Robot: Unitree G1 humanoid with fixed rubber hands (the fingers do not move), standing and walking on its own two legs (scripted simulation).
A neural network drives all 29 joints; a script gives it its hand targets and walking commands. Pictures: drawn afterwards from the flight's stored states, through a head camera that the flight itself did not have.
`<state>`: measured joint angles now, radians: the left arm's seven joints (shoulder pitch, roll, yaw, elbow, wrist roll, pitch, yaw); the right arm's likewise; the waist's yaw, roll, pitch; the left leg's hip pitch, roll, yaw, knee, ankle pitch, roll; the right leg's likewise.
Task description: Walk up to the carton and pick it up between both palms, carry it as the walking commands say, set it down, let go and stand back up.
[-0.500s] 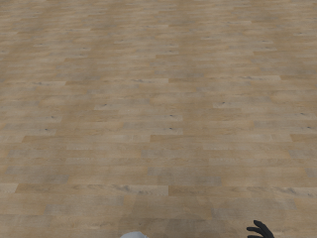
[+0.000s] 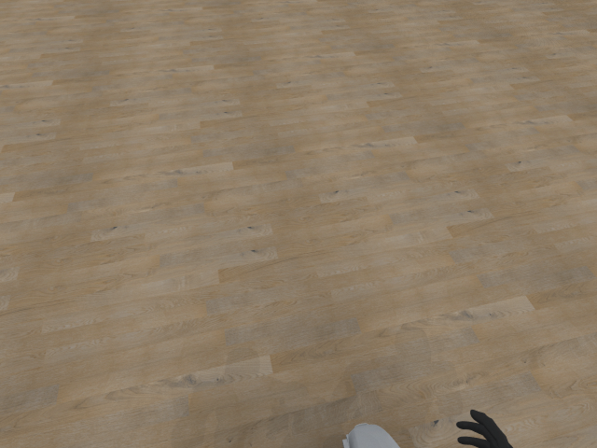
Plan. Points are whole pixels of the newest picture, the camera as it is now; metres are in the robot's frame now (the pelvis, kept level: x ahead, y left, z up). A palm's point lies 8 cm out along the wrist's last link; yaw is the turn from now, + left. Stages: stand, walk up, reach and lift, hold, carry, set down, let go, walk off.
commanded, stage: walk up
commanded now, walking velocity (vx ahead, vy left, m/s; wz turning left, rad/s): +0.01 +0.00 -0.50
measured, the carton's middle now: out of the picture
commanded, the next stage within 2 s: none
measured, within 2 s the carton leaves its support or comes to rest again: neither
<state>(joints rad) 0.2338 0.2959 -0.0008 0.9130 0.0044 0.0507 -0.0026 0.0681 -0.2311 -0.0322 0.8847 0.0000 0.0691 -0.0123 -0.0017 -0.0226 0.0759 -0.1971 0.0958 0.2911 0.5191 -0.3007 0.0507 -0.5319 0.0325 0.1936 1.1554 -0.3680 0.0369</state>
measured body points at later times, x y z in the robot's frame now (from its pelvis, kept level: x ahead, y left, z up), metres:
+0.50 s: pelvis -0.03 -0.03 +0.00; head +0.03 -0.05 +0.44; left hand +0.05 +0.21 -0.14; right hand +0.05 -0.31 -0.14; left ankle -0.04 +0.06 -0.72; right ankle +0.03 -0.18 -0.74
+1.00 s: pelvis -0.04 -0.08 -0.03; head -0.02 -0.11 +0.42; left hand +0.11 +0.16 -0.15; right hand -0.03 -0.35 -0.17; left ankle -0.04 +0.06 -0.73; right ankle -0.04 -0.21 -0.74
